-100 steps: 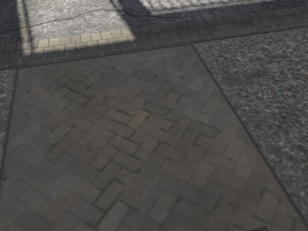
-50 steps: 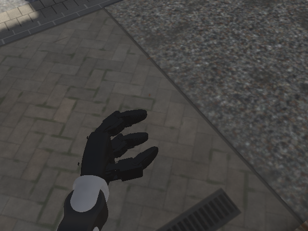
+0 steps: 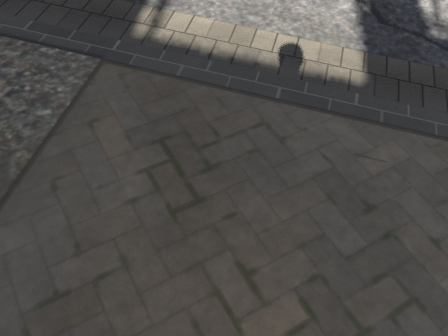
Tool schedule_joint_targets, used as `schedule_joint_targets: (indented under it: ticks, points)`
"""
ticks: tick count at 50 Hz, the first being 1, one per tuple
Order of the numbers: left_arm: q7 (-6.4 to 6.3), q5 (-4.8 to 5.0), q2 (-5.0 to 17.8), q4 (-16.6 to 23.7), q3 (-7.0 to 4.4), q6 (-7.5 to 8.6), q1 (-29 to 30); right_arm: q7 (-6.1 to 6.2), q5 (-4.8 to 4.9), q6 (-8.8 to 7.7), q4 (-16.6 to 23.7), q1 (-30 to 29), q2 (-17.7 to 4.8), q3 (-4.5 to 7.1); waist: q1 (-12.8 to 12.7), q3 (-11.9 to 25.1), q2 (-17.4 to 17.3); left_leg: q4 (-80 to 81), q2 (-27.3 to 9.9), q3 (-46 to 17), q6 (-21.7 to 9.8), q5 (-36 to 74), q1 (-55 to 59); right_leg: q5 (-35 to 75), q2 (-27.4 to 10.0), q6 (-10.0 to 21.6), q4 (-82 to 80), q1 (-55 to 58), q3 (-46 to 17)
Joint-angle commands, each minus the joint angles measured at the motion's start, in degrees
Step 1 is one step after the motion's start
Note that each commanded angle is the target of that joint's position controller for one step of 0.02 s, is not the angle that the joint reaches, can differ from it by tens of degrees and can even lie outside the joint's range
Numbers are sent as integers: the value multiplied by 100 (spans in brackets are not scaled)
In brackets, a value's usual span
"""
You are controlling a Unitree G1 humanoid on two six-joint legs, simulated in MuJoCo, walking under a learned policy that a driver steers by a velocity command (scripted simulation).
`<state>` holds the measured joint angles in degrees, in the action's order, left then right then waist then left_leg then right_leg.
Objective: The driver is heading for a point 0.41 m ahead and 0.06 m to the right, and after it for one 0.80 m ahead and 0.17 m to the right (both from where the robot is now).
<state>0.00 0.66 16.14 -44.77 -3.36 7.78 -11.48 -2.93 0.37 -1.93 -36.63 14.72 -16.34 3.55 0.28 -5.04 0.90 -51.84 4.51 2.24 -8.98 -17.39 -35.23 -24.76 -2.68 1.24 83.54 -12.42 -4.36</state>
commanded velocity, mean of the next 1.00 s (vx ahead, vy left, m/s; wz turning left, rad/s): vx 0.79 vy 0.00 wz -0.16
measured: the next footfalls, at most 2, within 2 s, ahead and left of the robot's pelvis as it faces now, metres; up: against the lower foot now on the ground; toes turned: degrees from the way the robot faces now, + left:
right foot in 0.40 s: +0.64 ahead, -0.06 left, +0.00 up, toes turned +5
left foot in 0.82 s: +1.05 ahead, +0.01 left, +0.00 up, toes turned -17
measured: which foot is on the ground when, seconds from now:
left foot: down 0.00-0.42, up 0.44-0.80, down 0.82-1.00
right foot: up 0.00-0.38, down 0.40-0.82, up 0.84-1.00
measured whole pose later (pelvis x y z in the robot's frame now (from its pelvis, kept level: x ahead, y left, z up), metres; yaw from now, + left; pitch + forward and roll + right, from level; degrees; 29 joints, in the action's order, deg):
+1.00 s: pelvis +0.88 -0.05 +0.05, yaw -14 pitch +1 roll +1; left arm -0.9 0.1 15.2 -41.7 -2.2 0.8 -12.3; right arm 0.0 -1.8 -5.2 -39.5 9.9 -11.5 0.3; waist 0.2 -3.1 0.2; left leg -25.0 4.4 -1.3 -2.8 -2.6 -23.5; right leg -28.6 1.8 -3.7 74.7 -31.4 -8.1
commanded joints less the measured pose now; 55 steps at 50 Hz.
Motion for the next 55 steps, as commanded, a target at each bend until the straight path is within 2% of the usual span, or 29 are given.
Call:
schedule_joint_targets:
  ticks: [1,3,5,9,14,17,19,20,21,22,23,24,25,27,29,32,34,37,39,40,41,42,43,44,45,46,48,51,55]
  points:
    - [-35,31,570,1135,-4,321,423,-12,-34,-328,434,688,-946,245,1,1254,172,3876,-1589,-5152,-1063,-1924,3592,572,114,280,274,-3261,-554]
    - [-27,-57,430,1064,3,147,285,53,-47,-398,445,294,-698,153,-334,859,273,3568,-1223,-4259,-1050,-905,2373,954,-125,97,-486,-2705,-691]
    - [-29,-103,339,1036,15,27,459,163,56,-398,290,419,-231,-17,-329,487,197,3573,-989,-3358,-972,-43,1982,1060,-288,-63,-1380,-2707,-509]
    - [80,-257,-119,1435,212,33,1980,392,92,-318,-90,964,53,-122,324,-11,-108,3696,-531,-1896,-514,1373,1711,3301,-103,-216,-3780,-2484,320]
    - [253,128,73,1648,83,50,2702,307,28,-398,-617,1415,-173,-35,761,-318,-459,4310,-1008,-1422,-150,1761,2879,3884,161,105,-5451,-2184,674]
    - [360,243,401,1621,-102,71,2111,354,-197,-344,-778,1245,-497,73,281,183,-815,3510,-1312,-932,162,5541,4204,3032,650,488,-5341,-1917,1015]
    - [291,366,812,1269,-320,-60,519,367,-481,-277,-714,873,-630,143,-638,1011,-1088,1745,-1379,-721,259,8034,4413,2441,932,685,-4899,-632,1185]
    - [217,323,939,805,-378,-172,-1224,370,-497,-276,-447,8,-847,193,-1610,1516,-740,-264,-1226,-474,412,8068,3370,2873,570,860,-5154,1126,722]
    - [185,165,868,401,-223,-284,-2229,326,-614,-372,-133,-447,-178,20,-1574,1957,891,-2907,-362,-516,534,1985,1438,2462,149,834,-4345,2820,-380]
    - [258,-88,1105,426,-269,-125,-1895,218,58,-519,-25,1172,268,-153,-361,2642,3076,-4403,369,-1263,993,-1535,-981,-156,-1241,2333,-5949,4464,-4467]
    - [174,-133,541,651,-266,-166,-1486,178,154,-662,-75,875,-271,-156,-725,2403,1547,-3998,-87,-1471,640,-584,-1267,-1483,-1187,2095,-6863,4204,-5082]
    - [151,-149,409,704,-214,-130,-1273,175,142,-724,146,-4,-469,-128,-701,1630,394,-3565,-276,-1415,519,-115,-1201,-938,-1051,1846,-6937,3217,-4372]
    - [244,-98,482,677,-201,-77,-1013,240,-64,-763,311,-567,-330,-146,-403,1052,-870,-2968,-408,-1278,451,59,-748,-121,-728,1560,-7065,2024,-3869]
    - [262,-62,540,674,-189,-5,-650,294,-189,-750,423,-537,-158,-155,112,634,-735,-2244,-607,-1271,611,124,-345,1022,-275,1626,-7166,879,-3107]
    - [243,101,351,555,-109,-24,-718,383,-196,-674,465,-543,-77,-172,232,367,-494,-1794,-762,-1051,829,36,-404,1831,-24,1690,-7106,283,-2553]
    - [54,146,390,402,-74,-142,-926,403,-295,-683,918,-1640,67,-261,-84,-90,-368,70,-620,-324,1095,1018,94,4514,418,1247,-6943,-851,-1577]
    - [-89,170,295,52,-61,-306,-1622,283,-392,-762,1011,-2105,328,-323,-535,263,-30,1298,-161,4,1026,2705,1232,5292,779,572,-6567,-1174,-1130]
    - [-223,163,276,-326,-54,-493,-2276,203,-226,-726,1108,-2400,217,-217,-747,584,414,2144,362,33,905,3315,1754,5457,742,122,-6051,-442,-1357]
    - [-306,115,247,-375,-79,-555,-2178,214,-141,-711,1182,-2354,-11,-113,-492,663,682,2524,439,-87,810,3220,1865,5941,632,-111,-5182,209,-1558]
    - [-358,102,309,-256,-120,-564,-1812,222,-119,-732,1027,-1772,-170,-39,-87,851,738,2795,255,-241,735,3579,2306,6082,611,-290,-4412,267,-1563]
    - [-360,42,357,27,-128,-569,-1055,236,-143,-774,573,-177,-289,44,776,1429,670,3329,-360,-623,470,4660,3664,5668,715,-533,-2850,-160,-1338]
    - [-308,-201,-88,261,17,-583,-1137,244,-297,-751,209,1006,-483,-3,904,2569,-802,1947,-2133,-1918,-333,7912,5807,-721,1363,-764,-16,-1565,-736]
    - [-157,-13,100,157,74,-523,-2345,202,-384,-716,251,1073,-93,-138,513,3763,-1270,1441,-3443,-3698,-1398,8089,6800,-1874,1282,-758,1002,-2477,-1616]
    - [-69,115,454,148,48,-543,-2127,242,-305,-633,332,618,-123,-64,611,3594,-1097,1874,-3228,-3808,-1534,6530,6490,-1375,846,-693,1124,-2982,-1558]
    - [-57,114,600,373,30,-580,-1383,324,-253,-559,401,85,29,-109,550,2880,-609,2274,-2749,-3297,-1286,5417,5685,-977,626,-570,806,-3221,-1045]
    - [-86,15,498,460,21,-617,-919,386,-181,-468,403,-343,169,-221,266,2162,110,2696,-2287,-2858,-982,4495,4470,-651,502,-508,358,-3039,-668]
    - [-63,-79,174,495,57,-704,-975,345,-206,-393,253,-669,106,-288,-284,1232,-6,3229,-1810,-2319,-768,4272,2400,-399,278,-493,-544,-2156,-412]
    - [-140,-118,-257,397,191,-671,-1076,210,-195,-330,-10,-808,-119,-186,-460,1282,-397,3383,-1177,-1116,-555,5446,1305,163,219,-560,-2641,-969,140]
    - [-150,-111,-66,415,191,-734,-545,227,-125,-197,-288,-439,-282,-125,-249,1632,-665,3390,-1292,-1091,-493,3809,1428,1533,166,-486,-3895,-259,74]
